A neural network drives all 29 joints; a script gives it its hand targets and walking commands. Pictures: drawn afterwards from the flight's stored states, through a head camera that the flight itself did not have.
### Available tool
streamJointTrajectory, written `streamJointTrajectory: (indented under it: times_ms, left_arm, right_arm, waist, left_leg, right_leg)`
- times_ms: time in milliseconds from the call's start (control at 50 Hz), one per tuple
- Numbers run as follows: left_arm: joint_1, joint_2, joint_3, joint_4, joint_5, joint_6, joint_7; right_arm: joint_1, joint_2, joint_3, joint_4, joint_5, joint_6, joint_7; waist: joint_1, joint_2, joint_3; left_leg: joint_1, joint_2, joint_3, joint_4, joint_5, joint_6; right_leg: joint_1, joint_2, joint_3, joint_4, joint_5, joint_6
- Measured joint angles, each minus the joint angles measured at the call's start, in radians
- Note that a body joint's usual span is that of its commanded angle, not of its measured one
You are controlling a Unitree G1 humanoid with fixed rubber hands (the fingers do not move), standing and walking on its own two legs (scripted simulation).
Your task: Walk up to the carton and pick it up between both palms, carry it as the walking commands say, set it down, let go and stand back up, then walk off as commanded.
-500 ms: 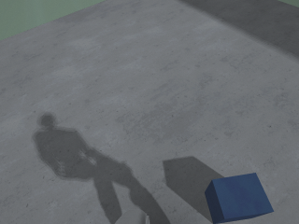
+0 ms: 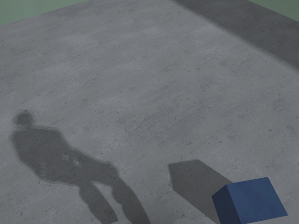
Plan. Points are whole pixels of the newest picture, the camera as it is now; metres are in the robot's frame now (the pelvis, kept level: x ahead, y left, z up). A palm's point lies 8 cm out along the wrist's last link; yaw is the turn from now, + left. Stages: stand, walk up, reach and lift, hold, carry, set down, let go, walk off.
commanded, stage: stand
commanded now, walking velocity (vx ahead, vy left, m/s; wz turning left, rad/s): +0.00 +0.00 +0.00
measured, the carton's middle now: (243, 204) +0.23 -0.48 -0.61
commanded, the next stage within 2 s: none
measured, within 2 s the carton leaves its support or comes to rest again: neither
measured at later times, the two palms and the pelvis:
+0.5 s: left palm out of the picture +0.06 +0.28 -0.13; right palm out of the picture +0.04 -0.18 -0.13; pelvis +0.05 +0.05 +0.02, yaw +0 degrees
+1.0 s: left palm out of the picture +0.04 +0.30 -0.14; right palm out of the picture +0.03 -0.11 -0.13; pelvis +0.06 +0.09 +0.01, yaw +0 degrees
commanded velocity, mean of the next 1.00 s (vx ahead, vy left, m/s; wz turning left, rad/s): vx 0.00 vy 0.00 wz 0.00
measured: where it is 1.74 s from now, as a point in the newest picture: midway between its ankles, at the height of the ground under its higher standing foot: outside the picture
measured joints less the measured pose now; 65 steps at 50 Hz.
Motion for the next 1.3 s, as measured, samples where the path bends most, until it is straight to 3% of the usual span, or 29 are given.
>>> streamJointTrajectory:
  times_ms: [20, 60, 140, 220, 260, 280, 400, 680, 1040, 1300]
  left_arm:
    - [0.001, -0.027, -0.008, 0.012, 0.004, -0.005, -0.002]
    - [0.030, -0.072, -0.030, 0.024, 0.013, -0.016, -0.013]
    - [0.052, -0.096, -0.037, 0.050, 0.017, -0.018, -0.015]
    - [0.049, -0.089, -0.044, 0.056, 0.004, -0.049, -0.009]
    - [0.039, -0.088, -0.044, 0.064, -0.002, -0.056, -0.009]
    - [0.037, -0.084, -0.042, 0.067, -0.005, -0.056, -0.009]
    - [0.068, -0.045, -0.026, 0.076, -0.008, -0.051, -0.007]
    - [0.124, -0.054, -0.030, 0.135, 0.001, -0.021, -0.002]
    - [0.120, -0.080, -0.032, 0.149, -0.007, -0.033, 0.006]
    - [0.150, -0.105, -0.036, 0.134, 0.000, -0.039, 0.006]
  right_arm:
    - [0.004, -0.004, 0.003, 0.011, 0.009, 0.002, 0.002]
    - [0.025, -0.001, 0.003, 0.029, 0.026, 0.012, 0.009]
    - [0.056, 0.006, -0.006, 0.045, 0.021, 0.027, 0.014]
    - [0.069, -0.016, -0.010, 0.064, 0.011, 0.000, 0.025]
    - [0.067, -0.029, -0.020, 0.077, 0.009, -0.010, 0.020]
    - [0.068, -0.031, -0.022, 0.085, 0.009, -0.016, 0.018]
    - [0.097, -0.014, -0.006, 0.110, 0.010, -0.034, -0.006]
    - [0.118, 0.057, 0.012, 0.106, 0.011, -0.038, -0.024]
    - [0.125, 0.065, 0.017, 0.135, 0.016, -0.058, -0.017]
    - [0.152, 0.051, 0.009, 0.142, 0.014, -0.059, -0.008]
  waist:
    - [-0.004, 0.036, 0.003]
    - [-0.008, 0.092, -0.022]
    - [0.002, 0.102, -0.059]
    - [-0.013, 0.122, -0.051]
    - [-0.015, 0.120, -0.037]
    - [-0.010, 0.107, -0.033]
    - [0.024, 0.055, -0.060]
    - [0.028, 0.018, -0.085]
    - [0.004, 0.034, -0.056]
    - [0.015, 0.046, -0.048]
  left_leg:
    - [0.011, 0.009, -0.010, 0.005, -0.005, 0.001]
    - [0.024, 0.028, -0.037, 0.013, -0.060, -0.024]
    - [0.000, 0.042, -0.109, 0.165, -0.149, -0.037]
    - [0.079, 0.118, -0.163, -0.012, -0.015, -0.050]
    - [0.118, 0.120, -0.169, -0.070, -0.044, -0.095]
    - [0.130, 0.112, -0.163, -0.082, -0.049, -0.100]
    - [0.170, 0.101, -0.141, -0.101, -0.059, -0.082]
    - [0.202, 0.068, -0.123, -0.113, -0.076, -0.038]
    - [0.204, 0.020, -0.110, -0.123, -0.076, -0.002]
    - [0.200, 0.015, -0.105, -0.125, -0.081, -0.001]
  right_leg:
    - [0.032, 0.014, -0.011, -0.053, 0.082, -0.024]
    - [0.079, 0.038, -0.026, -0.127, 0.129, -0.046]
    - [0.120, 0.038, -0.021, -0.224, 0.161, -0.045]
    - [0.148, 0.058, -0.041, -0.269, 0.175, -0.029]
    - [0.150, 0.054, -0.045, -0.252, 0.162, -0.019]
    - [0.154, 0.045, -0.039, -0.250, 0.158, -0.014]
    - [0.196, 0.035, -0.019, -0.287, 0.162, 0.005]
    - [0.239, 0.004, -0.004, -0.332, 0.169, 0.049]
    - [0.220, -0.047, 0.008, -0.297, 0.149, 0.086]
    - [0.207, -0.052, 0.014, -0.282, 0.138, 0.087]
